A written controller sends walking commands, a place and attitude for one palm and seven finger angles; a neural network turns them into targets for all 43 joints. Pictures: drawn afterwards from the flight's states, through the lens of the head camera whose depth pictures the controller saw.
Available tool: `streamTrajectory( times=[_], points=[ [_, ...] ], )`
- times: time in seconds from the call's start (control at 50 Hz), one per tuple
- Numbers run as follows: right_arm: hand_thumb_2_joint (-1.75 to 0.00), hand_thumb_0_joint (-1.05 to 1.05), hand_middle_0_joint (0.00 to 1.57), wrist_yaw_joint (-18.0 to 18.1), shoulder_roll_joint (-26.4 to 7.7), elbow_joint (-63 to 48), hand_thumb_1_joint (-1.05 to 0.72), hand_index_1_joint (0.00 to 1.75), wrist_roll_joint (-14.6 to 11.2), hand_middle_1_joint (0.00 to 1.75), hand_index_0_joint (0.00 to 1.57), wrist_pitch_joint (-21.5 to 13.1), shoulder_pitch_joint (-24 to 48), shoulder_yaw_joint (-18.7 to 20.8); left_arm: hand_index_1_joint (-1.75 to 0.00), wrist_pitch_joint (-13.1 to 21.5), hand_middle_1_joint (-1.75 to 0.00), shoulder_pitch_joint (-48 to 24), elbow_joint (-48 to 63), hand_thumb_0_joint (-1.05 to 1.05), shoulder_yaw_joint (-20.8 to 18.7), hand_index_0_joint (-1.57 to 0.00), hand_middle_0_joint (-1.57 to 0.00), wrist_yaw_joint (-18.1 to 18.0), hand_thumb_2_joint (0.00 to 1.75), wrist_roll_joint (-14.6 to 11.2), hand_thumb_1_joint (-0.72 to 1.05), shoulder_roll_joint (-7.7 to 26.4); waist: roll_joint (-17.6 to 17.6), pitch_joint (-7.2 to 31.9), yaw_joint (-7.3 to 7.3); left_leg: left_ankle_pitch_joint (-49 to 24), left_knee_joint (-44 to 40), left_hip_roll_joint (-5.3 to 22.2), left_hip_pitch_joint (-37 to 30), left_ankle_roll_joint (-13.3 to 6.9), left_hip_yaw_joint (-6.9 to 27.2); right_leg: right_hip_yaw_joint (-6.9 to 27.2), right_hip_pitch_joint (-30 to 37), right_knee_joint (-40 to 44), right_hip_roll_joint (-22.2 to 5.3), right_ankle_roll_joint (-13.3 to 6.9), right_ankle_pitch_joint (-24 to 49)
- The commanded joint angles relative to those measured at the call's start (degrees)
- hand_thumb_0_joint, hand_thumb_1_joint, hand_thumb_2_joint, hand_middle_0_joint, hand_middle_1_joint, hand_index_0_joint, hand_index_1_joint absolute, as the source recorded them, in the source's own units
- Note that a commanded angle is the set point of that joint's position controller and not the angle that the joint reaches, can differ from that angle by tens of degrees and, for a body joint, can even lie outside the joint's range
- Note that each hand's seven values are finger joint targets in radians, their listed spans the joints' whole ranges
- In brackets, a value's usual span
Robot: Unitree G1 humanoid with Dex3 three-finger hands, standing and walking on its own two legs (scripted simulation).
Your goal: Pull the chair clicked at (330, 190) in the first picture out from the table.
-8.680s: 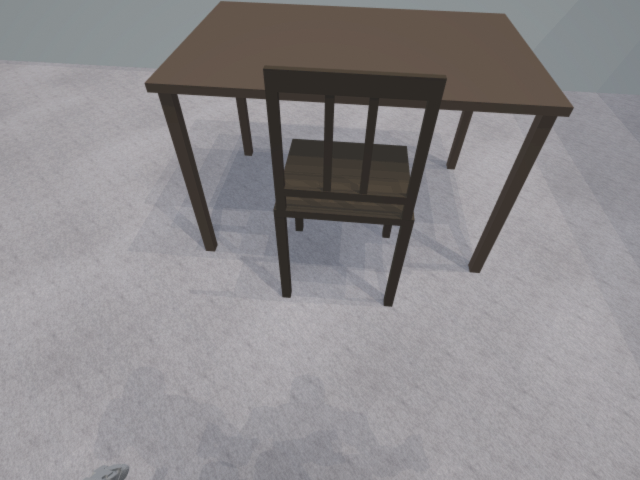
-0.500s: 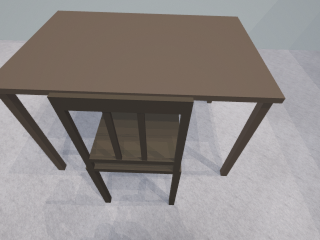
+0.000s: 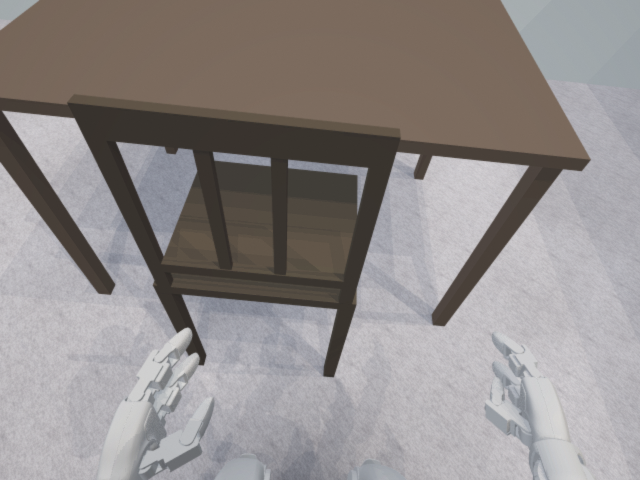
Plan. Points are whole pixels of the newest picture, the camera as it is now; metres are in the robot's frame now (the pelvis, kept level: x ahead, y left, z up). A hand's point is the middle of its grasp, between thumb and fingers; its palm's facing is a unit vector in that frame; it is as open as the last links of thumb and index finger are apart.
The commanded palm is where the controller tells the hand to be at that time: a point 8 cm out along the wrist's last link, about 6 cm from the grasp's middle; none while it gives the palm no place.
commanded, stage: raise the hand toward the chair's back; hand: left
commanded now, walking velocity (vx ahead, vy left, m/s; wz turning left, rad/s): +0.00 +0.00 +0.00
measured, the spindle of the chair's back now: (216, 217) +0.50 +0.20 -0.02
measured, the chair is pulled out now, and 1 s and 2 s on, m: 0.00 0.00 0.00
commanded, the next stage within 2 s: aim the fingers beside a spindle in 1.68 s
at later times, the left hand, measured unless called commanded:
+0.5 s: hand (143, 383) +0.21 +0.21 +0.04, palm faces +0.14 -0.99 -0.08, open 13.6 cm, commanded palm +0.18 +0.25 +0.02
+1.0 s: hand (140, 379) +0.22 +0.22 +0.02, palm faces -0.03 -1.00 -0.06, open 16.8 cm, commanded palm +0.21 +0.29 +0.03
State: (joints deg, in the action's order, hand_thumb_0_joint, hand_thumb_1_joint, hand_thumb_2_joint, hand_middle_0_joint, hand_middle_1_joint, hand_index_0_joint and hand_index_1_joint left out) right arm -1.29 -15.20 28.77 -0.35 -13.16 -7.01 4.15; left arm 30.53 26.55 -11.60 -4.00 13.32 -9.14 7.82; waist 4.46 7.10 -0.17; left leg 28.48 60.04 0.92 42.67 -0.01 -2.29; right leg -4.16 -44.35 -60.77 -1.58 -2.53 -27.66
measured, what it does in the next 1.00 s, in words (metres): stands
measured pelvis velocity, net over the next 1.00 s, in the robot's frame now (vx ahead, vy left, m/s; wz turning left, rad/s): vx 0.00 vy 0.03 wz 0.02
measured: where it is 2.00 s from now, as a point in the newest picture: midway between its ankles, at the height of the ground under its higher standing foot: outside the picture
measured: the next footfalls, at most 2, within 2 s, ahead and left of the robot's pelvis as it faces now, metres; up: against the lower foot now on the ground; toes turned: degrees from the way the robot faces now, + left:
none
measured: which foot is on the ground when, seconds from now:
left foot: down 0.00-1.00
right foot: down 0.00-1.00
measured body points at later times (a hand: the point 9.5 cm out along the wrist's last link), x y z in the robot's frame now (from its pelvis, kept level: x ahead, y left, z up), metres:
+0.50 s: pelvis +0.00 +0.01 -0.01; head +0.07 +0.01 +0.43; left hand +0.20 +0.26 +0.04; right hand +0.14 -0.23 -0.11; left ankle +0.01 +0.12 -0.67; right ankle +0.03 -0.09 -0.67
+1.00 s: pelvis +0.00 +0.03 -0.01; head +0.07 +0.04 +0.43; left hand +0.22 +0.27 +0.02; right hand +0.21 -0.19 -0.08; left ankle +0.01 +0.12 -0.67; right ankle +0.03 -0.09 -0.67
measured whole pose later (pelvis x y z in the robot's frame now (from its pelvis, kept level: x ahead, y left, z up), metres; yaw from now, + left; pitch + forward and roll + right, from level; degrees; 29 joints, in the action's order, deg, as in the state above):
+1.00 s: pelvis +0.00 +0.03 -0.01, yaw +1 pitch +15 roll -3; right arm 2.9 -13.0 28.8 -1.4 -12.0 -11.2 -2.0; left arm 19.6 19.2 -3.6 -8.8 16.3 -13.5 14.6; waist -1.8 7.5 -0.1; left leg 30.4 65.4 0.5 49.9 -2.0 0.4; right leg -6.7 -48.4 -61.6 -1.9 -0.6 -27.9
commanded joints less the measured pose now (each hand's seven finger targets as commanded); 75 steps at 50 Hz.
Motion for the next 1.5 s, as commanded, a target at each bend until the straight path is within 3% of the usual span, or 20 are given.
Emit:
streamTrajectory(
  times=[0.0,0.08,0.14,0.2,0.26,0.3,0.36,0.4,0.5,0.58,0.66,0.74,0.82,0.9,0.98,1.12,1.2,1.28,1.4,1.48],
  points=[
    [-0.9,0.0,0.2,1.19,-4.17,-8.1,-0.9,0.3,0.42,0.3,0.2,-1.9,-0.25,1.17,-0.22,10.5,-0.22,-9.38,32.25,0.0,-9.29,-0.15,-0.15,-4.73,0.68,-3.56,0.39,11.53,-13.28,15.08,1.41,-10.31,-1.28,-1.83,0.99,-0.92,1.61,5.15,2.62,4.14,0.97,0.18,7.76],
    [-0.9,0.0,0.2,3.01,-4.81,-4.92,-0.9,0.3,0.21,0.3,0.2,-4.11,-1.11,-0.56,-0.2,15.08,-0.2,-11.84,35.58,0.0,-0.93,-0.14,-0.14,-1.36,0.64,-4.48,0.29,7.66,-12.81,14.2,-3.47,-8.59,4.0,-0.6,2.68,-1.76,3.64,6.42,-4.05,4.39,1.21,0.29,3.34],
    [-0.9,0.0,0.2,4.4,-6.42,-3.41,-0.9,0.3,-0.95,0.3,0.2,-5.47,-1.97,-0.99,-0.19,10.48,-0.19,-10.75,26.61,0.0,1.56,-0.13,-0.13,4.91,0.61,-5.62,0.22,7.8,-5.89,10.4,-5.98,-3.66,5.87,-0.18,8.7,-2.15,4.23,7.33,-4.04,6.75,1.07,1.24,-2.28],
    [-0.9,0.0,0.2,5.67,-6.67,-3.99,-0.9,0.3,-2.74,0.3,0.2,-3.7,-1.47,-1.04,-0.18,-2.43,-0.18,-4.77,11.76,0.0,-3.26,-0.13,-0.13,8.93,0.58,-5.22,0.15,11.61,-1.03,7.62,-3.55,-1.05,4.31,-0.79,13.19,-2.05,3.48,8.82,-1.0,10.61,0.53,1.73,-8.16],
    [-0.9,0.0,0.2,6.01,-6.02,-8.14,-0.9,0.3,-3.18,0.3,0.2,-1.45,1.09,-0.84,-0.17,-12.55,-0.17,-2.6,18.01,0.0,-10.17,-0.12,-0.12,8.0,0.55,-7.41,0.08,14.45,-0.76,17.09,1.76,-6.33,0.54,-2.31,9.41,-2.0,2.97,8.15,9.67,10.49,-0.75,2.34,-1.8],
    [-0.9,0.0,0.2,5.97,-3.9,-8.77,-0.9,0.3,-2.8,0.3,0.2,-0.63,2.37,-0.45,-0.16,-14.61,-0.16,0.81,21.94,0.0,-16.8,-0.11,-0.11,3.14,0.53,-9.55,0.04,15.39,-0.87,21.37,4.56,-11.34,-0.34,-2.26,7.32,-1.51,3.05,7.3,15.14,9.35,-0.69,2.45,5.68],
    [-0.9,0.0,0.2,5.17,-1.44,-7.56,-0.9,0.3,-1.9,0.3,0.2,-1.09,-0.22,-0.39,-0.15,-9.35,-0.15,1.58,30.48,0.0,-15.8,-0.11,-0.11,-3.99,0.5,-9.65,-0.03,11.63,-3.44,21.07,4.62,-17.71,-2.38,-1.48,3.69,-0.81,3.65,3.8,14.84,6.17,0.04,1.68,18.3],
    [-0.9,0.0,0.2,4.88,-1.75,-5.15,-0.9,0.3,-1.24,0.3,0.2,-1.53,-0.67,-0.15,-0.15,-4.87,-0.15,0.57,28.05,0.0,-13.32,-0.1,-0.1,-6.04,0.48,-6.66,-0.08,10.93,-2.55,16.35,2.97,-17.36,-2.6,-0.77,4.36,-0.84,3.94,2.08,9.36,5.12,0.77,1.43,16.49],
    [-0.9,0.0,0.2,4.56,-5.21,-3.37,-0.9,0.3,-1.04,0.3,0.2,-3.27,-2.41,-0.48,-0.13,1.25,-0.13,-4.96,18.5,0.0,-1.85,-0.09,-0.09,-0.59,0.43,-3.17,-0.2,6.59,-3.81,5.72,-3.74,-7.41,-0.23,-0.61,7.4,-1.47,4.32,2.58,-3.87,6.18,0.44,1.43,2.68],
    [-0.9,0.0,0.2,5.83,-7.0,-5.3,-0.9,0.3,-2.0,0.3,0.2,-4.27,-3.93,0.05,-0.11,-0.24,-0.11,-5.64,22.23,0.0,-7.5,-0.08,-0.08,3.83,0.39,-5.59,-0.29,13.62,-6.11,14.79,-0.97,-7.75,-2.06,-0.9,3.58,-1.64,4.33,3.63,1.64,7.42,0.15,1.08,1.91],
    [-0.9,0.0,0.2,5.99,-5.35,-5.93,-0.9,0.3,-1.66,0.3,0.2,-3.66,-3.53,0.01,-0.1,-1.21,-0.1,-4.55,29.64,0.0,-13.44,-0.07,-0.07,0.21,0.35,-7.57,-0.38,15.47,-9.91,19.94,1.78,-16.82,-4.5,-0.97,-2.74,-1.18,4.51,1.06,6.71,5.59,0.78,0.85,11.9],
    [-0.9,0.0,0.2,5.12,-4.83,-5.09,-0.9,0.3,-1.18,0.3,0.2,-2.47,-3.19,-0.37,-0.08,-2.01,-0.08,-4.36,25.4,0.0,-11.55,-0.06,-0.06,-3.32,0.31,-6.71,-0.48,11.9,-9.01,13.85,0.27,-17.9,-4.97,-0.65,-2.61,-0.56,5.08,-0.6,3.41,5.48,1.16,0.99,12.7],
    [-0.9,0.0,0.2,4.63,-6.39,-6.02,-0.9,0.3,-1.44,0.3,0.2,-1.23,-3.61,-0.94,-0.08,-5.34,-0.08,-6.39,16.16,0.0,-5.31,-0.06,-0.06,0.15,0.3,-4.41,-0.5,8.94,-5.55,6.45,-2.36,-9.79,-5.55,-0.58,1.4,-0.74,5.45,-0.76,-0.76,7.16,1.34,1.2,6.41],
    [-0.9,0.0,0.2,5.45,-7.5,-7.78,-0.9,0.3,-1.77,0.3,0.2,-1.33,-4.36,-1.43,-0.08,-7.12,-0.08,-11.15,18.48,0.0,-8.24,-0.06,-0.06,3.7,0.3,-5.16,-0.5,14.18,-6.43,9.99,-1.61,-8.5,-6.21,-0.88,0.15,-1.08,5.37,0.38,1.95,8.44,1.35,1.01,5.4],
    [-0.9,0.0,0.2,5.71,-6.31,-7.47,-0.9,0.3,-1.17,0.3,0.2,-2.13,-4.92,-1.61,-0.08,-4.22,-0.08,-13.27,26.99,0.0,-13.75,-0.06,-0.06,2.18,0.3,-7.26,-0.5,16.98,-9.36,17.73,0.31,-17.91,-6.44,-0.6,-6.4,-0.43,5.97,-0.2,5.32,7.16,1.42,0.78,12.12],
    [-0.9,0.0,0.2,4.93,-7.13,-4.81,-0.9,0.3,-1.19,0.3,0.2,-1.94,-4.85,-1.72,-0.08,-4.44,-0.08,-12.79,16.17,0.0,-10.35,-0.06,-0.06,2.15,0.3,-6.45,-0.5,12.91,-8.64,10.67,-1.79,-14.84,-6.7,-0.21,-3.2,0.1,6.43,-1.23,0.61,7.13,1.6,0.95,8.92],
    [-0.9,0.0,0.2,5.25,-7.95,-6.09,-0.9,0.3,-1.85,0.3,0.2,-1.57,-5.1,-1.35,-0.08,-8.32,-0.08,-11.76,13.81,0.0,-11.21,-0.06,-0.06,5.41,0.3,-7.0,-0.5,14.74,-6.73,12.69,-0.9,-15.01,-7.99,-0.56,-2.94,-0.37,5.86,-0.62,4.69,8.72,1.49,0.99,10.24],
    [-0.9,0.0,0.2,5.27,-7.32,-6.33,-0.9,0.3,-1.56,0.3,0.2,-2.29,-5.39,-1.07,-0.08,-6.71,-0.08,-13.0,21.75,0.0,-14.28,-0.06,-0.06,4.23,0.3,-8.48,-0.5,17.0,-8.48,17.31,0.24,-21.09,-8.05,-0.41,-6.74,-0.06,5.83,-0.6,7.32,8.45,1.41,1.11,14.52],
    [-0.9,0.0,0.2,4.37,-6.94,-4.07,-0.9,0.3,-0.73,0.3,0.2,-2.1,-5.3,-1.09,-0.08,-2.36,-0.08,-12.99,17.17,0.0,-14.07,-0.06,-0.06,0.14,0.3,-6.91,-0.5,15.46,-8.04,11.48,-0.83,-17.47,-7.27,-0.14,-3.52,0.09,5.88,-1.02,2.7,7.5,1.57,0.99,10.7],
    [-0.9,0.0,0.2,4.37,-7.86,-5.32,-0.9,0.3,-1.34,0.3,0.2,-1.71,-5.1,-1.08,-0.08,-3.94,-0.08,-13.22,14.0,0.0,-11.18,-0.06,-0.06,2.91,0.3,-6.61,-0.5,14.23,-7.94,10.72,-1.33,-11.56,-7.84,-0.56,-1.54,-0.39,5.28,-0.21,3.0,8.77,1.29,0.98,7.36]
  ],
)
